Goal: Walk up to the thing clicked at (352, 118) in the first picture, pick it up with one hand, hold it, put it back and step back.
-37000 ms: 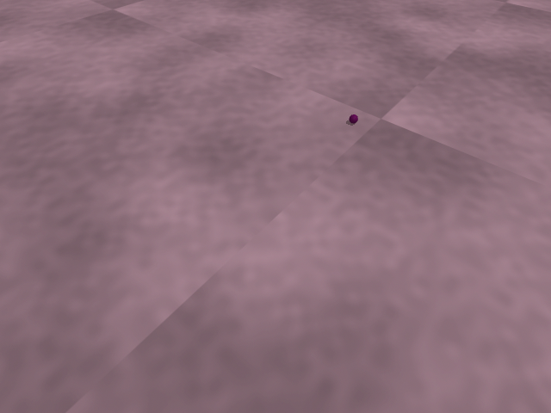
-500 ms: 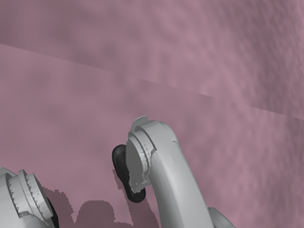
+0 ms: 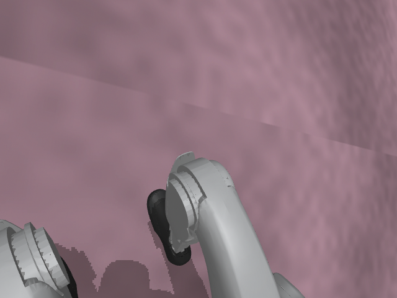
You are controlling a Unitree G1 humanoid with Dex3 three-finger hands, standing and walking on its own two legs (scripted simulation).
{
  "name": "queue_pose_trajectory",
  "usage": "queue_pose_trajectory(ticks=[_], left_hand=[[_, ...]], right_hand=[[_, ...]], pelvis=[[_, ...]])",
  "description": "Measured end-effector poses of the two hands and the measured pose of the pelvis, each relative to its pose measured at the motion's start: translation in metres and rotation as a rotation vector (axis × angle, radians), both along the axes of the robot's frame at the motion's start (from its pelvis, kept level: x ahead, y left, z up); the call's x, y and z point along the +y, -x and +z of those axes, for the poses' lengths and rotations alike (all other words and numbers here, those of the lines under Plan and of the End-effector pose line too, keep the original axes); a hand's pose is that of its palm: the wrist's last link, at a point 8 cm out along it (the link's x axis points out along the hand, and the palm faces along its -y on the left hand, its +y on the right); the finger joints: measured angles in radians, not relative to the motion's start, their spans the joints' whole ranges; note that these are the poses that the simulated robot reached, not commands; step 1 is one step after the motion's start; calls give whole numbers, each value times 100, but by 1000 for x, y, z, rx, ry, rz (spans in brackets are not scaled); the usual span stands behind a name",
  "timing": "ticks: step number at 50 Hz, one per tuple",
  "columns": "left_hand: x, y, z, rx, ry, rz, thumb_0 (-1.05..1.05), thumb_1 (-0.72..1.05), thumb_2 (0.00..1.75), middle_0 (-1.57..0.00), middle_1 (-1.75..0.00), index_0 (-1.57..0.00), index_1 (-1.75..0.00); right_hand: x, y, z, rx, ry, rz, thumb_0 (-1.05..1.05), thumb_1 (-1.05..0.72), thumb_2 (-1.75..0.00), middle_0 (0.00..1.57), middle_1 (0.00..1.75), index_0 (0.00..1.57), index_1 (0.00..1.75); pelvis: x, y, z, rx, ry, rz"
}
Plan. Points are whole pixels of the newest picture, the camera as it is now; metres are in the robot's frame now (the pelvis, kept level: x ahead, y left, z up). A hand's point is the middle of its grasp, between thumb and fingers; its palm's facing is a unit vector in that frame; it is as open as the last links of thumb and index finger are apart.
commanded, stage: withdraw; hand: left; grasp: from above
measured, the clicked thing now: out of the picture +0.49 +0.36 -0.28
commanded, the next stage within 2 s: home in 0.84 s
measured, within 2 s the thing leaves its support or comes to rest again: neither
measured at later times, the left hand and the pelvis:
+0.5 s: hand out of the picture +0.48 +0.38 -0.09, palm faces -0.48 -0.14 -0.87, open 13.9 cm; pelvis -0.01 +0.00 +0.04, yaw +6 degrees
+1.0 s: hand out of the picture +0.50 +0.38 -0.12, palm faces -0.33 -0.09 -0.94, open 12.9 cm; pelvis -0.01 +0.00 +0.01, yaw +5 degrees
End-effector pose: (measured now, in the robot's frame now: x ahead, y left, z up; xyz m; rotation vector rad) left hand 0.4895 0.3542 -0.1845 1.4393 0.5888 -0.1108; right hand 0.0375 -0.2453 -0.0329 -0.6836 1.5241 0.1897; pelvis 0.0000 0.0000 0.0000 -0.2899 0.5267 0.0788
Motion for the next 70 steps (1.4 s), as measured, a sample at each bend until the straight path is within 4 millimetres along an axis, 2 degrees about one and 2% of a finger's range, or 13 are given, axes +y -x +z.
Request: queue_pose_trajectory(ticks=[5,10,16,21,26,32,37,43,47,54,60,65,70], left_hand=[[10,-10,22,-58,-29,8,0,-50,98,-9,-103,-10,-102],[24,-17,67,-113,-72,22,0,-52,100,-9,-102,-9,-102],[39,-14,123,-66,-91,60,0,-53,101,-9,-101,-8,-101],[35,-6,150,9,-61,47,0,-52,101,-10,-100,-9,-101],[22,3,154,79,-11,-11,0,-49,100,-12,-98,-11,-99],[12,9,141,83,30,-84,0,-43,95,-17,-93,-16,-94],[11,11,124,44,16,-107,0,-39,92,-21,-89,-20,-90],[10,5,108,-8,-17,-102,0,-35,88,-24,-85,-23,-86],[18,-4,115,-66,-38,-48,0,-33,86,-26,-82,-26,-83],[40,-9,144,-74,-86,48,0,-24,87,-28,-75,-26,-76],[46,18,166,-11,-14,98,0,-1,89,-26,-62,-24,-64],[39,64,201,-38,163,139,0,28,86,-23,-48,-22,-49],[37,116,244,-98,301,235,0,59,87,-22,-38,-22,-39]], right_hand=[[-3,-5,1,-5,-2,-11,0,-91,-90,21,30,20,30],[-9,-16,0,-30,-18,-35,0,-92,-90,21,30,20,30],[-17,-36,-2,-94,-25,-70,0,-92,-90,21,30,20,30],[-21,-46,4,-129,-9,-77,0,-91,-90,21,30,20,30],[-28,-42,14,-123,38,-78,0,-91,-90,21,30,20,30],[-37,-25,20,-93,111,-84,0,-91,-90,21,30,20,30],[-37,-10,14,-57,138,-92,0,-91,-90,21,30,20,30],[-27,4,-2,-30,111,-114,0,-91,-90,21,30,20,30],[-18,4,-9,-39,78,-137,0,-91,-90,21,30,20,30],[-8,-7,-13,-60,26,-175,0,-90,-90,21,30,20,30],[-9,-25,-1,-70,0,-183,0,-90,-90,21,30,20,30],[-16,-49,19,-98,-3,-179,0,-90,-90,21,30,20,30],[-16,-94,45,-218,-24,-161,0,-90,-90,21,30,20,30]], pelvis=[[-1,-2,2,19,-1,3],[-2,-5,8,51,-11,12],[-2,-3,19,70,-29,34],[-3,5,34,64,-43,56],[-5,13,44,62,-55,66],[-8,17,40,51,-56,63],[-8,19,30,40,-58,61],[-6,18,18,42,-55,54],[-5,15,14,56,-55,52],[-4,8,21,94,-56,54],[-2,5,44,115,-57,66],[1,3,73,132,-71,83],[0,5,108,120,-96,97]])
